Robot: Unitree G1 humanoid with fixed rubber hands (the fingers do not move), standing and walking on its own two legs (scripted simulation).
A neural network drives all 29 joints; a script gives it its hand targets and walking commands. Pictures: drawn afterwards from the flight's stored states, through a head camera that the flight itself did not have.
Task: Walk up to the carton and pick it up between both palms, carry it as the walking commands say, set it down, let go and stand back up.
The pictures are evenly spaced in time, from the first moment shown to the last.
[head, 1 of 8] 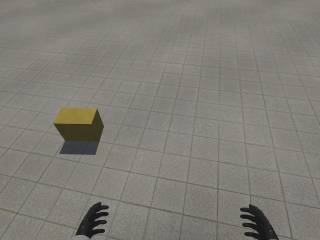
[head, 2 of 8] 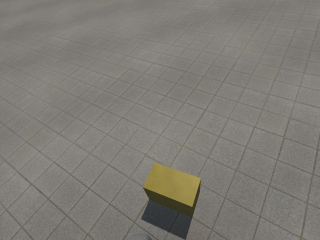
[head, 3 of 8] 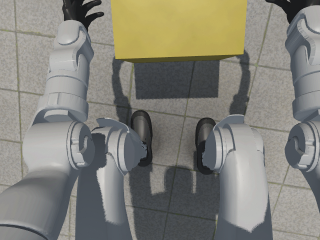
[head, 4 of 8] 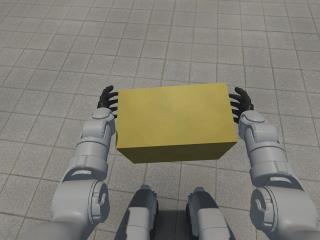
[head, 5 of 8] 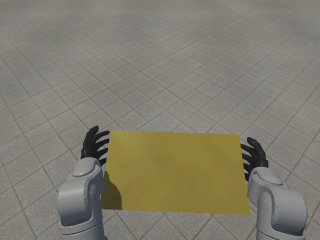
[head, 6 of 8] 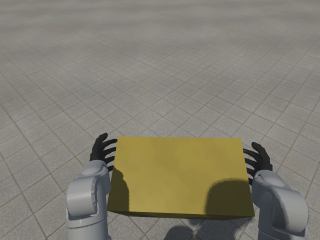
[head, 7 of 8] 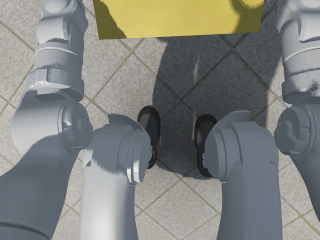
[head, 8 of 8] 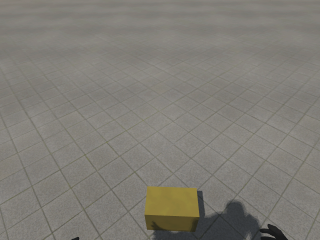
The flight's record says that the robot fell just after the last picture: no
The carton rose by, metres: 0.70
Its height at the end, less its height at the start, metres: +0.00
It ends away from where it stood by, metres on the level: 2.41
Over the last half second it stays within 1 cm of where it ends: yes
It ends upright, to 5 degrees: yes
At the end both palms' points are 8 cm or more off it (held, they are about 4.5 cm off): yes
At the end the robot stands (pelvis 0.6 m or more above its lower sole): yes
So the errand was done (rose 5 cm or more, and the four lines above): yes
